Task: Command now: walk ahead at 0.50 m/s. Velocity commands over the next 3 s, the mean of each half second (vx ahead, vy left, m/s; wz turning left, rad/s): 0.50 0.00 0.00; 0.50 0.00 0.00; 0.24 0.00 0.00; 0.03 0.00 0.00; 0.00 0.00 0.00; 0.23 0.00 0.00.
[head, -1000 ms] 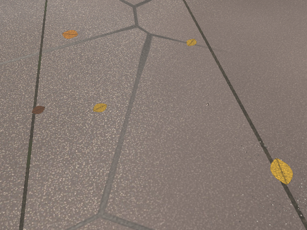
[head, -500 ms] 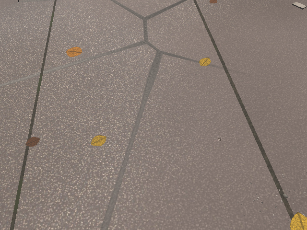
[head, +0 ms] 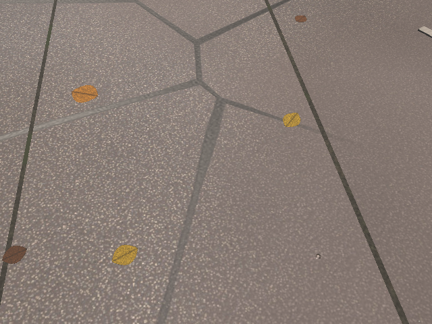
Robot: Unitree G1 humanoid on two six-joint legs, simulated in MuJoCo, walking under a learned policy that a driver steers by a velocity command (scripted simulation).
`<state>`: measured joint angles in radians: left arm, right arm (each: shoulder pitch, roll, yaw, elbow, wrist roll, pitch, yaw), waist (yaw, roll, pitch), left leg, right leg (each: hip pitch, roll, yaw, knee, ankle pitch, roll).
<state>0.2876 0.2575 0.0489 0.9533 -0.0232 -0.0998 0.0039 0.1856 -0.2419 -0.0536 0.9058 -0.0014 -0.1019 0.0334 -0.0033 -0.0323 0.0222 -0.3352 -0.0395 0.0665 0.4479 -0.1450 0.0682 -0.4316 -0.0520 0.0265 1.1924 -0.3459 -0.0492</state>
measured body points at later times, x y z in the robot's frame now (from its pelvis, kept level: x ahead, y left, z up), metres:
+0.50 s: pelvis +0.27 -0.06 -0.01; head +0.31 -0.07 +0.44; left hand +0.44 +0.19 -0.11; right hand +0.26 -0.33 -0.16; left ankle +0.11 +0.08 -0.66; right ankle +0.36 -0.15 -0.74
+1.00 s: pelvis +0.55 -0.02 -0.02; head +0.58 -0.01 +0.43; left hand +0.50 +0.25 -0.16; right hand +0.75 -0.26 -0.11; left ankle +0.67 +0.08 -0.74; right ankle +0.37 -0.15 -0.72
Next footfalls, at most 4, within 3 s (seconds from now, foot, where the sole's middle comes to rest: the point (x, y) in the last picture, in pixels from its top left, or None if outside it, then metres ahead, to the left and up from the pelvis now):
0.42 right None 0.40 -0.16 -0.77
0.98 left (192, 253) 0.71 0.09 -0.77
1.42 right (255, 215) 0.86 -0.14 -0.77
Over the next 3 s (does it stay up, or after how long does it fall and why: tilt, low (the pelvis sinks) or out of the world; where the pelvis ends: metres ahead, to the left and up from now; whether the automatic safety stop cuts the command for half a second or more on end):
stays up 0.86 -0.07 0.00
